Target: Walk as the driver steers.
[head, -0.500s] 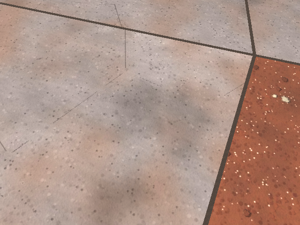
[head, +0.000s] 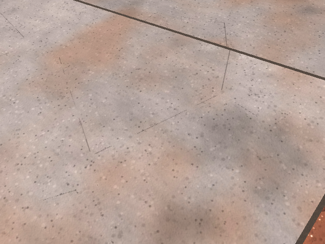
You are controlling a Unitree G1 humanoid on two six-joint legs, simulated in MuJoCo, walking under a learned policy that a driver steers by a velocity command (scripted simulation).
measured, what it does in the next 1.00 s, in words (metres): walks ahead: left foot, then right foot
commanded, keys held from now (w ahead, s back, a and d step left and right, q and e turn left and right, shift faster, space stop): q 0.10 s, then no key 0.06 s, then e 0.18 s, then w+e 0.58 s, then w+q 0.08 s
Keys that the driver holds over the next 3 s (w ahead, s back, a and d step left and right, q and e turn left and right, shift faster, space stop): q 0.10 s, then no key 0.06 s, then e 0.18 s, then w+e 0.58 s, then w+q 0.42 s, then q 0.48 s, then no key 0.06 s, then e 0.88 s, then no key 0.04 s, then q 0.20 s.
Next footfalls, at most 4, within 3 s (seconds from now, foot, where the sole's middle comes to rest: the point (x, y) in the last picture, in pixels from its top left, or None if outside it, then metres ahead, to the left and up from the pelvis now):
0.20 left None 0.00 0.12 -0.78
0.84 right None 0.17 -0.14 -0.78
1.40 left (212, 234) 0.52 -0.12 -0.78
1.92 right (249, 203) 0.64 -0.28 -0.78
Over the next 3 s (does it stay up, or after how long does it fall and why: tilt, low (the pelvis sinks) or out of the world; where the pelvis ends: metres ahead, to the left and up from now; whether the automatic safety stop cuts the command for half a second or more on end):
stays up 0.50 -0.22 0.00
